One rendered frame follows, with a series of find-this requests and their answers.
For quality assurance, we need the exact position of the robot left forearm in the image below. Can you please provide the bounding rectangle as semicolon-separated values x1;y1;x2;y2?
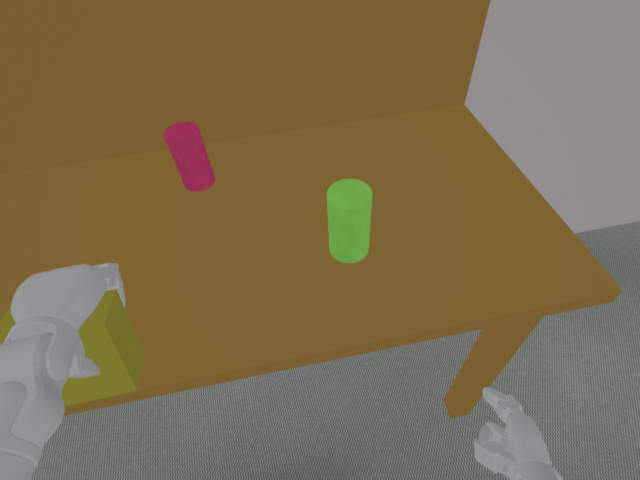
0;316;79;480

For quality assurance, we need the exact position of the table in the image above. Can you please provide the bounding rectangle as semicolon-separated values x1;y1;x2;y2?
0;0;623;418

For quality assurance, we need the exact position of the robot right forearm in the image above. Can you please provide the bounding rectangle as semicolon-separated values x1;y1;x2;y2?
513;460;563;480

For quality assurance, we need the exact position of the robot right hand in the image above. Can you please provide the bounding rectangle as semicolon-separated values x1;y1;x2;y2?
474;387;552;480

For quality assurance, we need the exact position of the robot left hand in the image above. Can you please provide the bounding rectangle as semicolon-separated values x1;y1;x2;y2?
11;263;125;378

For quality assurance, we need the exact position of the sponge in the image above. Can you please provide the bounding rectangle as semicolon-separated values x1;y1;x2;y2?
0;289;144;406

